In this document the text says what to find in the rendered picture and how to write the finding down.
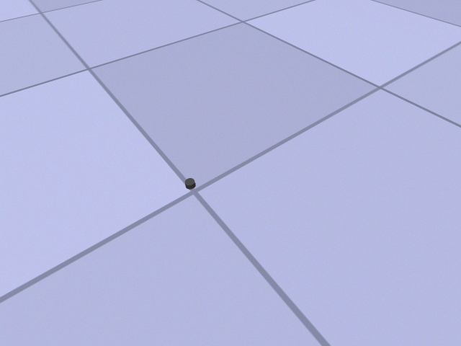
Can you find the tin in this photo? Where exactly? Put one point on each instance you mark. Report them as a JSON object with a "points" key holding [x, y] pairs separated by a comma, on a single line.
{"points": [[189, 183]]}

